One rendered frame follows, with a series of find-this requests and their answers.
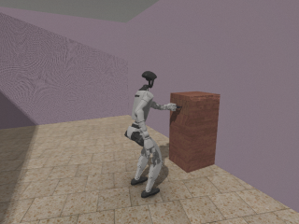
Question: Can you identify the robot right hand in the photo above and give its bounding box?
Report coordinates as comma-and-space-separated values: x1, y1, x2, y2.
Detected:
144, 138, 156, 159

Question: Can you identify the right robot upper arm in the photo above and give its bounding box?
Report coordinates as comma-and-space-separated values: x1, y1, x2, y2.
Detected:
135, 91, 154, 117

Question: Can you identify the drawer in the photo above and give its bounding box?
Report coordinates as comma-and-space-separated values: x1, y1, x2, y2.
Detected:
171, 98, 190, 116

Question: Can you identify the left robot forearm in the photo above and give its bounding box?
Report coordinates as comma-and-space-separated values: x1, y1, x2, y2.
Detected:
153, 103, 168, 110

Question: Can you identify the cabinet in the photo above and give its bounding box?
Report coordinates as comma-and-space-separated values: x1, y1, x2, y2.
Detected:
168, 91, 221, 173

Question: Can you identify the left robot upper arm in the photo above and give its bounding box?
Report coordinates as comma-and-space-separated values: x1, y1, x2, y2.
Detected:
150, 101, 156, 108

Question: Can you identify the right robot shin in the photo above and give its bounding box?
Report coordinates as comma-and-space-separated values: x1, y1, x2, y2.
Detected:
145, 158, 164, 192

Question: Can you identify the robot left hand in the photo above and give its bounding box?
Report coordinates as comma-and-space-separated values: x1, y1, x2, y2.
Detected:
167, 103, 177, 111

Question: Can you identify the left robot shin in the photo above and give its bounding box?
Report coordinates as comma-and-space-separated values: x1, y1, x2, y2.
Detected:
135, 150, 150, 180

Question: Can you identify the robot shin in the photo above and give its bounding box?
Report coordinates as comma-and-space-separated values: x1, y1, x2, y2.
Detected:
145, 158, 164, 192
135, 150, 150, 180

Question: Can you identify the right robot forearm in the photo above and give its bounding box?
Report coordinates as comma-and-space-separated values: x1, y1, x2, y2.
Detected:
136, 109, 150, 140

